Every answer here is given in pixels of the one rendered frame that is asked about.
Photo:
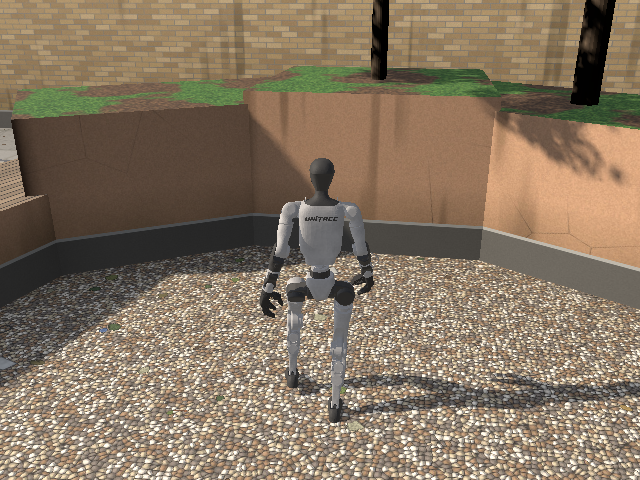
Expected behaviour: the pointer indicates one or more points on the right robot upper arm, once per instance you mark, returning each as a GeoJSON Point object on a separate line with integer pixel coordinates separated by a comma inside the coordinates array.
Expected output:
{"type": "Point", "coordinates": [352, 212]}

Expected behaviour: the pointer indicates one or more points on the robot right forearm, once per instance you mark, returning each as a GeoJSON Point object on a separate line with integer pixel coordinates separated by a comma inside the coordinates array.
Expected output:
{"type": "Point", "coordinates": [365, 263]}

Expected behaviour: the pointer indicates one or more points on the robot right hand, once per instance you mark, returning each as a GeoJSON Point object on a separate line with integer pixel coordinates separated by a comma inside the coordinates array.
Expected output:
{"type": "Point", "coordinates": [359, 279]}

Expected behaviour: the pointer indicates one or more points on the right robot foot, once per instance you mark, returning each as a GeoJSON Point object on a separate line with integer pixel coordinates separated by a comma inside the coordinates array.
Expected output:
{"type": "Point", "coordinates": [334, 414]}

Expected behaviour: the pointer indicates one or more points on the robot left hand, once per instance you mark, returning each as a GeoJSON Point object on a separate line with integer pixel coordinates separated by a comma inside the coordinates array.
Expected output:
{"type": "Point", "coordinates": [266, 304]}

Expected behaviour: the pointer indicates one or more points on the left robot upper arm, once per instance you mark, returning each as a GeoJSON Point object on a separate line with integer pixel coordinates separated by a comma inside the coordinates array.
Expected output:
{"type": "Point", "coordinates": [289, 211]}

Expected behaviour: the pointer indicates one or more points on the robot left forearm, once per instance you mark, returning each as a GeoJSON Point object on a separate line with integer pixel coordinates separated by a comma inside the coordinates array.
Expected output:
{"type": "Point", "coordinates": [273, 271]}

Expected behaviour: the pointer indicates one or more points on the robot left shin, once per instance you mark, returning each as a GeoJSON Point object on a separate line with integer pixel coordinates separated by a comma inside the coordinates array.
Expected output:
{"type": "Point", "coordinates": [293, 345]}

